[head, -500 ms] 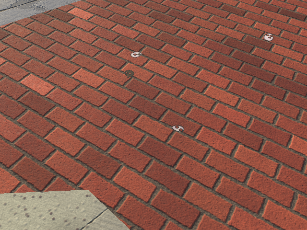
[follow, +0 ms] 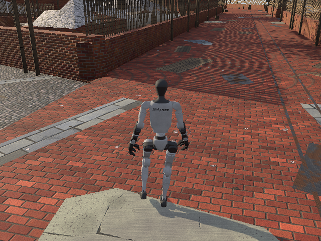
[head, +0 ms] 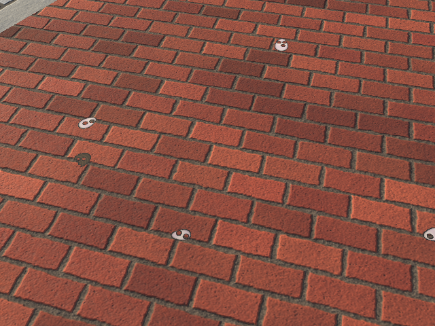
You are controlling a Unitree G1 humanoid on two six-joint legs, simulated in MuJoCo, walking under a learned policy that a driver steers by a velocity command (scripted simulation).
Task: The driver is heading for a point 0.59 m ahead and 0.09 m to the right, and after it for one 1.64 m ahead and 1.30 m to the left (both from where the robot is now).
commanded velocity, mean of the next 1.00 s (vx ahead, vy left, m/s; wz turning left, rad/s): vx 0.50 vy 0.00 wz -0.42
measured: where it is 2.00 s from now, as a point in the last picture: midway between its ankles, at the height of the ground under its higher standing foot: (291, 175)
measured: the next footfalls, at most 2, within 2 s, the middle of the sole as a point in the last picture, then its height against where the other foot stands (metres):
left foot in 0.32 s outside the picture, level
right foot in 0.84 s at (301, 301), level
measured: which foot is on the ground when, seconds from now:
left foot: up 0.00-0.30, down 0.32-0.86, up 0.88-1.00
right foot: down 0.00-0.32, up 0.34-0.82, down 0.84-1.00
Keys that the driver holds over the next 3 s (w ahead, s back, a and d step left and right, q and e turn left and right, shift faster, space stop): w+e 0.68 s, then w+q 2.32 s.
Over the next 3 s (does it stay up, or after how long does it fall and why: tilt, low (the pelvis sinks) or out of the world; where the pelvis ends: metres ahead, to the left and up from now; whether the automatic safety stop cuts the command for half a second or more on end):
stays up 1.54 0.04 -0.02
